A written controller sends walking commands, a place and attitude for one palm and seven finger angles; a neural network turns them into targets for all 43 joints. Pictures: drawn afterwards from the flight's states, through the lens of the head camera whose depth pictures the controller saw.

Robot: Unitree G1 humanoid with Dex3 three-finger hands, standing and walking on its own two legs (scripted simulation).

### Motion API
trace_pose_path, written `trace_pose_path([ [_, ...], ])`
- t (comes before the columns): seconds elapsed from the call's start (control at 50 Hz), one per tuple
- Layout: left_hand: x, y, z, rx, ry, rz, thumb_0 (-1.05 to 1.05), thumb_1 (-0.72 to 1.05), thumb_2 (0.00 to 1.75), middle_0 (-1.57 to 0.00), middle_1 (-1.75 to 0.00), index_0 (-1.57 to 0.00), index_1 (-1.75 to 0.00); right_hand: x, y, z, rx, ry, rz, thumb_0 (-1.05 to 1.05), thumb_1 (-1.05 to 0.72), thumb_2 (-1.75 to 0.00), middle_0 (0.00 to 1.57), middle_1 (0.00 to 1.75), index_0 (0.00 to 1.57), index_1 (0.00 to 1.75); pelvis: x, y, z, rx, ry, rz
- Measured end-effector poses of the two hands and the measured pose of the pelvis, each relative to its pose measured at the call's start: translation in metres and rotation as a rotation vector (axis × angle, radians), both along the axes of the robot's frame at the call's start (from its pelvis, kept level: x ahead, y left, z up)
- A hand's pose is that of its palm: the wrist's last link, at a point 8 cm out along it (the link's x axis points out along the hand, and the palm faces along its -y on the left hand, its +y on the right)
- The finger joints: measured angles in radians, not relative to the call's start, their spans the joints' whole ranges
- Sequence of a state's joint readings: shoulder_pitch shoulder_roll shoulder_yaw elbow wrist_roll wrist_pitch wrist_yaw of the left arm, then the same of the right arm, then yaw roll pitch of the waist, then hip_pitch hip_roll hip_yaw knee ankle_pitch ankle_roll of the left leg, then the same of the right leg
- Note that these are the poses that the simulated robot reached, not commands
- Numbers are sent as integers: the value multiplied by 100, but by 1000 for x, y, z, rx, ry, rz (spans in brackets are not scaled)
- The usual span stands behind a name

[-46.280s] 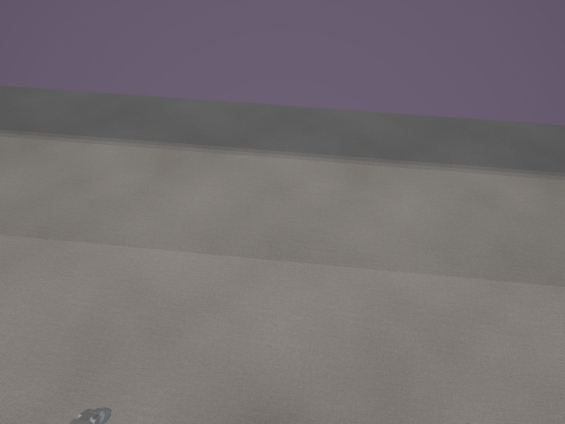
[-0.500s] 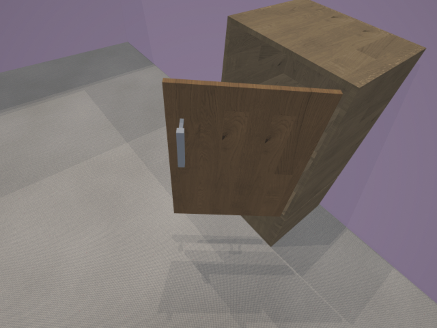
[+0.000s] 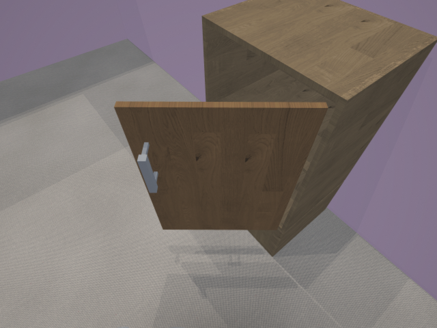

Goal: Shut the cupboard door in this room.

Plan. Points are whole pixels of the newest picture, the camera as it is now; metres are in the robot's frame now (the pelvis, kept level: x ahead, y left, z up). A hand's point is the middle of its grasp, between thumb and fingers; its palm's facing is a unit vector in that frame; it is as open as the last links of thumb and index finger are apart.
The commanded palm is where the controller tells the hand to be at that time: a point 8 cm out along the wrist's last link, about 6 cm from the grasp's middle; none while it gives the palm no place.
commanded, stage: come to a stop and stand still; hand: left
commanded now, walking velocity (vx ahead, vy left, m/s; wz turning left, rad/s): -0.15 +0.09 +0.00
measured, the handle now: (149, 168) +0.46 +0.20 -0.05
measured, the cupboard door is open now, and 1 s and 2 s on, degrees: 51 51 51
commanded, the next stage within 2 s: look again from close up in 0.74 s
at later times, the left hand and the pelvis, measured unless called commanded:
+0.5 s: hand out of the picture +0.01 +0.21 -0.17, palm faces +0.00 -0.95 -0.30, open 7.4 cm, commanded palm none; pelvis -0.02 +0.00 -0.01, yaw -1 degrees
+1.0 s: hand out of the picture -0.01 +0.16 -0.17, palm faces -0.04 -0.98 -0.21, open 7.3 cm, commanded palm none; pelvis -0.02 -0.02 +0.00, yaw -2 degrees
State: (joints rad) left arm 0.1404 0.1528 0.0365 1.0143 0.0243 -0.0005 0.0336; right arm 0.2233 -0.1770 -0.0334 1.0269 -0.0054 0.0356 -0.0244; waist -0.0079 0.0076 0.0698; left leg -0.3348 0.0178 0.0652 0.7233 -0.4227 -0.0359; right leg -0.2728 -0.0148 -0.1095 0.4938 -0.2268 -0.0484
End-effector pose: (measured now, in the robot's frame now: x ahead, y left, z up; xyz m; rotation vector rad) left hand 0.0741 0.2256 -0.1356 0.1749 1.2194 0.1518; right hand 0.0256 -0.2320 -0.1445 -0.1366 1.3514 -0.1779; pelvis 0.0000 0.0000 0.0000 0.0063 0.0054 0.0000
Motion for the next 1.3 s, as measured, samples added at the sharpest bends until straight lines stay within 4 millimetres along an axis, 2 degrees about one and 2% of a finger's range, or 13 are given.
trace_pose_path([
  [0.08, -5, 8, -9, -8, 14, 28, 0, 92, 89, -20, -30, -21, -30, 35, 5, 4, -14, -75, 36, 1, -91, -90, 20, 30, 20, 30, 3, 5, -4, -12, -9, 4],
  [0.14, -13, 17, -15, -12, 33, 49, 0, 92, 89, -20, -30, -21, -30, 50, 10, 8, -30, -113, 66, 1, -91, -90, 20, 30, 20, 30, 3, 10, -6, -10, -16, 4],
  [0.24, -31, 25, -12, 2, 79, 66, 1, 91, 89, -20, -30, -20, -30, 63, 15, 15, -37, -150, 104, 1, -91, -90, 20, 30, 20, 30, -1, 10, -2, -3, -9, 0],
  [0.36, -58, 31, -12, 67, 77, 12, 1, 91, 89, -20, -30, -20, -30, 69, 11, 2, 5, -262, 71, 1, -91, -90, 20, 30, 20, 30, -8, 9, -16, 12, -6, -22],
  [0.48, -72, 28, -1, 90, 62, 0, 1, 91, 89, -20, -30, -20, -30, 38, 13, -6, 46, -253, 46, 1, -91, -90, 20, 30, 20, 30, -20, 5, -14, 4, -45, -22],
  [0.62, -82, 11, 4, 63, 64, -32, 1, 91, 89, -20, -30, -20, -30, -19, 0, -11, 44, -139, 7, 0, -92, -90, 20, 30, 20, 30, -31, -1, -8, 13, -34, -25],
  [0.76, -85, -4, 1, 25, 95, -41, 1, 91, 89, -20, -30, -20, -30, -77, -8, -9, 28, 19, -27, 1, -92, -90, 20, 30, 20, 30, -32, -6, -4, 13, -21, -25],
  [0.84, -86, -10, -1, 12, 119, -39, 1, 91, 89, -20, -30, -20, -30, -97, -6, -6, 32, 84, -41, 1, -91, -90, 20, 30, 20, 30, -30, -10, -2, 12, -19, -26],
  [0.9, -86, -14, -2, 7, 134, -36, 1, 91, 89, -20, -30, -20, -30, -102, -2, -5, 42, 109, -47, 1, -91, -90, 20, 30, 19, 30, -27, -12, -1, 11, -19, -26],
  [1.0, -85, -19, -3, 1, 150, -31, 1, 91, 89, -20, -30, -20, -30, -93, 4, -6, 60, 106, -47, 1, -91, -90, 20, 30, 20, 30, -22, -16, 0, 9, -22, -27],
  [1.14, -81, -24, -4, -3, 159, -18, 1, 92, 89, -20, -30, -20, -30, -59, 7, -7, 72, 47, -30, 1, -91, -90, 20, 30, 20, 30, -15, -19, 0, 9, -23, -27],
  [1.3, -78, -28, -4, -9, 164, -4, 1, 91, 89, -20, -30, -20, -30, -30, -8, -5, 36, 12, -10, 2, -93, -90, 20, 30, 20, 30, -6, -21, 1, 10, -23, -26],
])
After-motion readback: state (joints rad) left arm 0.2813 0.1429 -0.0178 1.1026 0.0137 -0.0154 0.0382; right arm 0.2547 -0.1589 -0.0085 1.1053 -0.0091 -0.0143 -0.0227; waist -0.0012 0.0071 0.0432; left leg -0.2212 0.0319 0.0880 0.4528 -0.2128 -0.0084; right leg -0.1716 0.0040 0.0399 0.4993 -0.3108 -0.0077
